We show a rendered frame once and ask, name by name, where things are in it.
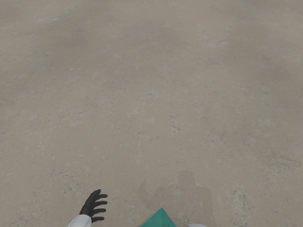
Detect left robot hand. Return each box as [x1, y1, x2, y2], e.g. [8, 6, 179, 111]
[79, 189, 108, 223]

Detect carton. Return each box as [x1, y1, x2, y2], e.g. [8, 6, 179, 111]
[140, 207, 177, 227]

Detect robot left forearm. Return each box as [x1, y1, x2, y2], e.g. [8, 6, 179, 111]
[66, 214, 92, 227]

